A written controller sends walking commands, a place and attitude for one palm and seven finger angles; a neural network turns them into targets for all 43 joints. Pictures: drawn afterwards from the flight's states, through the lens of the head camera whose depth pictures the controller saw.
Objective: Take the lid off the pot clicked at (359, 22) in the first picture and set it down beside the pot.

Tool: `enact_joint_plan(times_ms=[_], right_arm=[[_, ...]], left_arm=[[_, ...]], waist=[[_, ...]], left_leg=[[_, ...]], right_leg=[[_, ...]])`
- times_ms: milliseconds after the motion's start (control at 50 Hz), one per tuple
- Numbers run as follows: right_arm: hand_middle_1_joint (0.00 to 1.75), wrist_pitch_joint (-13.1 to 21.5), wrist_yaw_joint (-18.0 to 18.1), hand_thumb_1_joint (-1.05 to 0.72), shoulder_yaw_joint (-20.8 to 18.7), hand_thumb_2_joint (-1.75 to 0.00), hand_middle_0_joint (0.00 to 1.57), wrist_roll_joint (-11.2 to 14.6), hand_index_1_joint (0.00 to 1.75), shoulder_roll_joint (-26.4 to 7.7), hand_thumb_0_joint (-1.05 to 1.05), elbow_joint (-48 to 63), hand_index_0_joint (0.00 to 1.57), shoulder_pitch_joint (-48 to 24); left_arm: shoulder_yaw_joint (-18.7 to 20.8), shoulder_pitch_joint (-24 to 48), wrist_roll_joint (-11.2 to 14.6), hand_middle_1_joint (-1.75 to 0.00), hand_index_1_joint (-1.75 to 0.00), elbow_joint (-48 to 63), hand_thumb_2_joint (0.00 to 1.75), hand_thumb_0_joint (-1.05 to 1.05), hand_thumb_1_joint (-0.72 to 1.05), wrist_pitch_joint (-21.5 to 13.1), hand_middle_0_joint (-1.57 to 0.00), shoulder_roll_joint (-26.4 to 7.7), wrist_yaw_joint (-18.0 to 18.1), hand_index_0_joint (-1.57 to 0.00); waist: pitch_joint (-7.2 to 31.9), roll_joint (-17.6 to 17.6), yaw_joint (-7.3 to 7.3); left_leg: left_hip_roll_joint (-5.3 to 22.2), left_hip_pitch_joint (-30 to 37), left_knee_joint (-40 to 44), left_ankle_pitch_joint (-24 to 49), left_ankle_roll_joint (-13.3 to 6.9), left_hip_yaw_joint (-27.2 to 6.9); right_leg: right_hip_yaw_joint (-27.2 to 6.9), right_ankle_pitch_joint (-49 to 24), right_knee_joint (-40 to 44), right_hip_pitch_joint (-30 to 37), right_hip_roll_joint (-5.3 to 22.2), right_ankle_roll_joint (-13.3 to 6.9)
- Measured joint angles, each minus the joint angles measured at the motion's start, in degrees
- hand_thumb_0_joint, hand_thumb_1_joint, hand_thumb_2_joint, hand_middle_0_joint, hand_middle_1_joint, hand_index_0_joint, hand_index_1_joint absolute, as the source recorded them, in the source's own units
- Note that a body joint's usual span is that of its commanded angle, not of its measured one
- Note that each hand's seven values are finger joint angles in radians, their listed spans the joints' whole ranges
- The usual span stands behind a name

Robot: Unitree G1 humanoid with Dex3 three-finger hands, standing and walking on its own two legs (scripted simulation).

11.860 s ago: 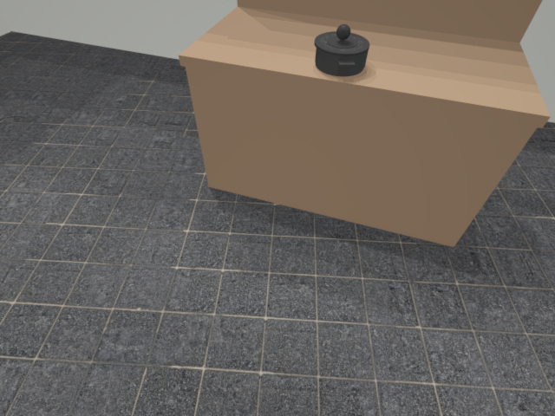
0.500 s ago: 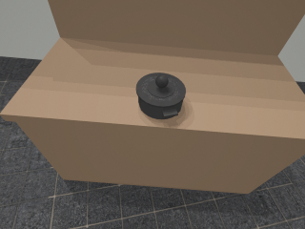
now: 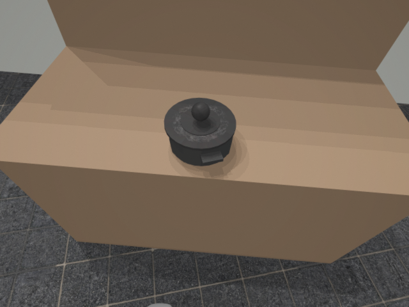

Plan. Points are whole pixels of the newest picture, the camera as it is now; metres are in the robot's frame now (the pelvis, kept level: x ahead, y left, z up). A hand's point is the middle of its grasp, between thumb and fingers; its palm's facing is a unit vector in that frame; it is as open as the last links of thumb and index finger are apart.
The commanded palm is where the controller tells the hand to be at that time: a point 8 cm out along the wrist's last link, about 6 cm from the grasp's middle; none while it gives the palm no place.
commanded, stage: shuffle to correct the standing spot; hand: left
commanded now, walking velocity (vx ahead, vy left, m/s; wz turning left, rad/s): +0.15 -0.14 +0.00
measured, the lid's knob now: (200, 111) +0.54 +0.06 +0.05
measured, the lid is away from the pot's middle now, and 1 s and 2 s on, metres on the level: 0.00 0.00 0.00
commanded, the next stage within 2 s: come to a stop and stand still in 0.56 s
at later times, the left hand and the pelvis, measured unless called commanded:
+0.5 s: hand (135, 302) +0.15 +0.16 -0.17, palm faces +0.04 -0.99 -0.13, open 7.4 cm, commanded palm none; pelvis +0.07 -0.02 +0.01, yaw -1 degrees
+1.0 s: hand out of the picture +0.15 +0.07 -0.16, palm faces +0.03 -0.97 -0.23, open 7.3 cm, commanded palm none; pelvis +0.10 -0.12 +0.01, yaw -1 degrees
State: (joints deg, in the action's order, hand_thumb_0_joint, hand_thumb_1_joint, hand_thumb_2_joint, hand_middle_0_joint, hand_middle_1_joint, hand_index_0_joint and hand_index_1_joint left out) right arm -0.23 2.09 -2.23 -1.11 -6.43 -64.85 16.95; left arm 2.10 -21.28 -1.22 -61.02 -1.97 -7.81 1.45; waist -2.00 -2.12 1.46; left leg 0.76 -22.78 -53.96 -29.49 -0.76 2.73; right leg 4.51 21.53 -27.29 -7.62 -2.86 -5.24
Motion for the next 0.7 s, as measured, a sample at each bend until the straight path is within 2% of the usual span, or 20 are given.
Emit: enact_joint_plan(times_ms=[40, 100, 160, 200, 220, 260, 300, 340, 380, 460, 540, 640, 700], right_arm=[[0.30, 0.01, 0.00, -0.92, -0.35, -0.90, 0.20, -0.06, 0.30, -0.50, 0.01, 0.97, 0.20, -1.87], [0.30, 0.14, -0.26, -0.93, -0.82, -0.90, 0.20, 0.16, 0.30, -1.33, 0.01, 2.83, 0.20, -4.66], [0.30, 0.92, -0.35, -0.93, -0.83, -0.90, 0.20, 0.42, 0.29, -1.03, 0.01, 4.74, 0.20, -7.48], [0.30, 2.10, -0.21, -0.92, -0.51, -0.90, 0.20, 0.53, 0.29, -0.56, 0.01, 6.01, 0.20, -8.53], [0.30, 2.84, -0.09, -0.92, -0.32, -0.90, 0.20, 0.37, 0.29, -0.41, 0.00, 6.64, 0.20, -8.77], [0.30, 3.49, 0.11, -0.92, 0.08, -0.90, 0.20, 0.04, 0.29, 0.51, 0.00, 7.68, 0.20, -9.08], [0.30, 3.23, 0.15, -0.92, 0.59, -0.90, 0.20, -0.16, 0.30, 0.96, 0.00, 8.42, 0.20, -8.03], [0.30, 2.99, 0.61, -0.92, 0.51, -0.90, 0.20, -0.22, 0.30, 1.16, 0.00, 8.29, 0.20, -6.54], [0.30, 2.92, 1.11, -0.95, -0.08, -0.90, 0.20, -0.23, 0.30, 0.50, -0.01, 7.89, 0.20, -5.56], [0.30, 2.32, 0.25, -0.95, -0.11, -0.90, 0.21, -0.63, 0.30, -0.63, -0.01, 7.28, 0.20, -3.90], [0.30, 1.87, -0.31, -0.93, -0.26, -0.90, 0.20, -1.08, 0.30, -1.09, -0.01, 7.88, 0.20, -2.26], [0.30, 0.93, -0.76, -0.92, -0.67, -0.90, 0.20, -1.44, 0.30, -1.75, 0.00, 8.46, 0.20, -0.07], [0.30, 0.10, -0.66, -0.91, -1.15, -0.90, 0.21, -1.25, 0.30, -2.66, 0.00, 7.92, 0.20, 1.33]], left_arm=[[-0.22, -1.02, -0.09, -0.30, -0.30, -0.29, 0.90, 0.00, 0.91, -0.02, -0.19, 0.77, 0.22, -0.20], [-0.55, -2.52, -0.22, -0.30, -0.30, -1.01, 0.90, 0.00, 0.91, 0.23, -0.19, 1.71, 0.26, -0.20], [-0.74, -3.28, -0.34, -0.30, -0.30, -1.92, 0.90, 0.00, 0.91, 0.46, -0.19, 1.83, 0.07, -0.20], [-0.75, -3.68, -0.03, -0.30, -0.30, -2.35, 0.90, 0.00, 0.90, 0.65, -0.20, 1.57, -0.23, -0.20], [-0.65, -3.92, 0.22, -0.30, -0.30, -2.43, 0.90, 0.00, 0.90, 0.79, -0.20, 1.49, -0.41, -0.20], [-0.38, -2.66, 0.58, -0.30, -0.30, -2.25, 0.90, 0.00, 0.90, 1.61, -0.20, 0.53, -0.58, -0.20], [0.35, -0.56, 0.05, -0.30, -0.30, -1.13, 0.90, 0.01, 0.91, 2.49, -0.20, -0.60, -0.48, -0.20], [1.27, 2.65, -0.50, -0.30, -0.30, 0.75, 0.90, 0.01, 0.91, 3.00, -0.20, -1.81, -0.78, -0.20], [1.95, 5.77, -0.74, -0.30, -0.30, 3.30, 0.90, 0.01, 0.91, 2.95, -0.19, -2.88, -1.14, -0.20], [2.76, 9.54, -0.92, -0.30, -0.30, 7.01, 0.90, 0.00, 0.91, 3.05, -0.19, -4.47, -1.53, -0.19], [2.75, 10.98, -0.95, -0.30, -0.30, 7.77, 0.90, 0.00, 0.91, 4.13, -0.19, -5.25, -1.83, -0.19], [1.98, 12.15, -0.52, -0.30, -0.30, 7.60, 0.90, 0.00, 0.91, 5.05, -0.19, -4.99, -2.29, -0.19], [1.41, 12.35, -0.16, -0.30, -0.30, 7.94, 0.90, 0.00, 0.91, 4.54, -0.19, -4.13, -2.57, -0.19]], waist=[[-0.76, -0.20, 0.19], [-1.44, -0.41, 0.23], [-2.38, -1.51, 0.22], [-2.71, -2.22, -0.23], [-2.68, -2.16, -0.52], [-3.14, -3.69, -0.83], [-2.71, -3.95, -1.18], [-2.31, -3.39, -1.05], [-2.18, -2.99, -0.70], [-1.46, -2.47, -0.52], [-0.90, -1.30, -2.06], [-0.83, 0.15, -4.33], [-0.60, 1.25, -4.89]], left_leg=[[0.17, -2.97, -2.79, 0.92, 0.28, 0.30], [0.50, -5.67, -0.92, 4.34, 0.43, 1.13], [-0.01, -4.63, 7.22, 7.31, 0.06, 2.25], [-0.83, -1.34, 15.26, 13.63, -0.51, 2.95], [-0.67, 0.24, 17.76, 18.11, -1.75, 2.73], [-0.93, 0.87, 15.45, 15.69, -3.87, 3.65], [-0.82, 2.14, 15.93, 13.27, -4.46, 3.44], [-0.56, 3.33, 18.74, 14.21, -3.80, 2.31], [-0.40, 4.27, 22.14, 16.25, -3.36, 1.26], [0.67, 5.56, 27.15, 18.85, -2.58, 0.05], [2.32, 6.41, 29.29, 19.56, -1.28, -0.75], [3.72, 6.24, 29.12, 19.07, 0.86, -1.33], [4.07, 4.83, 26.19, 17.42, 2.56, -1.83]], right_leg=[[-0.25, -0.36, 1.66, 1.43, -0.63, -0.17], [-0.49, -0.34, 3.62, 3.52, -1.65, -0.18], [-0.99, 0.87, 3.55, 5.25, -2.29, -0.06], [-1.09, 3.02, 0.44, 5.46, -2.62, 0.07], [-1.06, 4.36, -4.14, 4.09, -3.02, 0.31], [-2.55, 7.99, -21.70, -2.16, -2.54, 1.17], [-4.01, 8.86, -36.39, -8.73, -2.39, 1.78], [-4.88, 5.83, -43.47, -14.36, -1.04, 2.72], [-6.47, 1.91, -45.49, -18.93, 0.98, 3.64], [-8.96, -3.73, -43.44, -24.29, 4.48, 5.61], [-7.91, -3.56, -35.18, -24.18, 6.38, 7.16], [-4.57, -0.78, -19.59, -19.20, 6.05, 7.61], [-3.20, -3.67, -8.78, -13.87, 4.60, 7.08]])
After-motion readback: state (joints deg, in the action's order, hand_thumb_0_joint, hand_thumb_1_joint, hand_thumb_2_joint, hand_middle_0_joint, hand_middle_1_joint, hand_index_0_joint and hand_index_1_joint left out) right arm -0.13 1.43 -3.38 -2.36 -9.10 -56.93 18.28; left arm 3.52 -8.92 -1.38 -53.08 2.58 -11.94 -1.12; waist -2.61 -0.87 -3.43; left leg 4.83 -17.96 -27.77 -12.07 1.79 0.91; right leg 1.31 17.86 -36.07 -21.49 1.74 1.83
